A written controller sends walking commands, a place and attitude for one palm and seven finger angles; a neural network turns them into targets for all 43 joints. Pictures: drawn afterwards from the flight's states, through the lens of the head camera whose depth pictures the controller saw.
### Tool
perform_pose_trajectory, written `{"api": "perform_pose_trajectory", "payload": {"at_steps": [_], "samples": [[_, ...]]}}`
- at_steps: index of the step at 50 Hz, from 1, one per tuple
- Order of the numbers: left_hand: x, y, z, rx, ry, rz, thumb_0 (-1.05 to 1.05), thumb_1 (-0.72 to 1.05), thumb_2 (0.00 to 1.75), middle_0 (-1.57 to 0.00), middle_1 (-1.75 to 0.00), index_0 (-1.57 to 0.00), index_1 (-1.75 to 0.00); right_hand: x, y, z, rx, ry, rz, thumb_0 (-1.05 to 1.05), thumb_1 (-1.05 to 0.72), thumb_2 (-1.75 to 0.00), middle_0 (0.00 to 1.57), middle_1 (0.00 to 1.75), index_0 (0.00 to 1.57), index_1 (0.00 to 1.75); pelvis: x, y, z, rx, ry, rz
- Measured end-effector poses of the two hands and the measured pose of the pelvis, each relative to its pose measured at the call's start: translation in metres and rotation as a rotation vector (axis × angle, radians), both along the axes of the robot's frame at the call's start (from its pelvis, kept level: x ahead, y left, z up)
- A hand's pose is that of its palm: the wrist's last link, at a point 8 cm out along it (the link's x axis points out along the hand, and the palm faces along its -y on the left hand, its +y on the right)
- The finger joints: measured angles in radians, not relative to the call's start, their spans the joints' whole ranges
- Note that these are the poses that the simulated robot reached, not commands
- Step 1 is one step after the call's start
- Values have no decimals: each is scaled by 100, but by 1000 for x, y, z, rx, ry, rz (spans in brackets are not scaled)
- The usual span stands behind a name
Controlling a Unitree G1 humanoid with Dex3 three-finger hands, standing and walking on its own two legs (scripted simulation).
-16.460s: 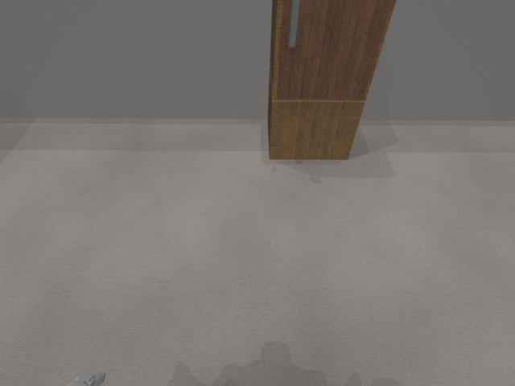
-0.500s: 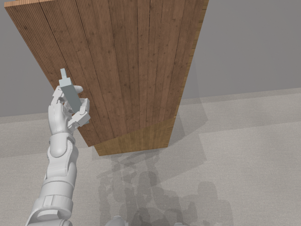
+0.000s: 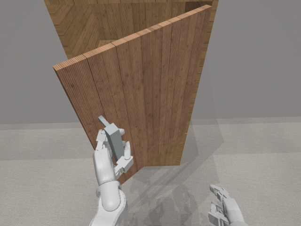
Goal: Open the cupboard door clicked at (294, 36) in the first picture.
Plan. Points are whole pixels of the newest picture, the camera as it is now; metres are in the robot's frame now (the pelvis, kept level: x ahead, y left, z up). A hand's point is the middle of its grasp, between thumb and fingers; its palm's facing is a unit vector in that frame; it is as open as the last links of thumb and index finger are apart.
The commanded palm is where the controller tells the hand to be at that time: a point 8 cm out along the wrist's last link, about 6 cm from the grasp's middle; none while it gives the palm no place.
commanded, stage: open thumb and fingers to let go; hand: left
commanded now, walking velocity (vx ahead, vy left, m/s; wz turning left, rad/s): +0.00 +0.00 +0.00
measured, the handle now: (112, 142) +0.32 +0.12 +0.06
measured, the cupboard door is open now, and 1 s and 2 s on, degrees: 40 40 42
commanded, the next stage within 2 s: slide the hand sideways off the handle in 0.86 s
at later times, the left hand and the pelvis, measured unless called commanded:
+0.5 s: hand (129, 154) +0.29 +0.07 +0.06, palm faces +0.41 -0.91 -0.01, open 11.5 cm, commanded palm +0.24 +0.12 +0.06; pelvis -0.01 -0.02 +0.00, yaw +0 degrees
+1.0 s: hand (127, 158) +0.28 +0.07 +0.06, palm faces +0.33 -0.95 -0.02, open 14.9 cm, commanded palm +0.23 +0.12 +0.06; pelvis -0.02 +0.01 -0.01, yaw +0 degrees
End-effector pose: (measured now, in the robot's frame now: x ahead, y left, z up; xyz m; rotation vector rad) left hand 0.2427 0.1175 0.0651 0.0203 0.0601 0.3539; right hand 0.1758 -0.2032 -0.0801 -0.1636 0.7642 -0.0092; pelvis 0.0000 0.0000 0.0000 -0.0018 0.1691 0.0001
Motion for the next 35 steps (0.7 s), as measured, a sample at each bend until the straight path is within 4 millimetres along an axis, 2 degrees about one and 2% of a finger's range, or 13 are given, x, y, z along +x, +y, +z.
{"api": "perform_pose_trajectory", "payload": {"at_steps": [8, 13, 21, 28, 35], "samples": [[1, -5, -1, 5, -10, 63, 0, 62, 75, -34, -132, -36, -134, -14, -25, -14, -44, 50, -15, 1, -91, -90, 20, 30, 20, 30, -5, -13, -3, 16, 0, 8], [0, -2, -1, -4, -16, 101, 1, 51, 72, -36, -132, -37, -132, -26, -36, -21, -53, 86, -30, 1, -91, -90, 20, 30, 20, 30, -7, -19, -3, 24, 1, 10], [2, -6, -2, -5, -36, 84, 0, 13, 56, -34, -127, -35, -127, -40, -44, -26, -60, 114, -52, 1, -91, -90, 20, 30, 20, 30, -11, -20, -3, 28, 9, 6], [1, -5, -2, -2, -35, 71, 0, -27, 40, -32, -122, -32, -121, -41, -38, -25, -50, 101, -61, 1, -91, -90, 20, 30, 20, 30, -12, -15, -3, 27, 7, -1], [0, -2, -3, -5, -38, 55, -1, -44, 32, -27, -102, -29, -102, -34, -26, -20, -45, 70, -48, 1, -91, -90, 20, 30, 20, 30, -12, -9, -4, 19, 7, -3]]}}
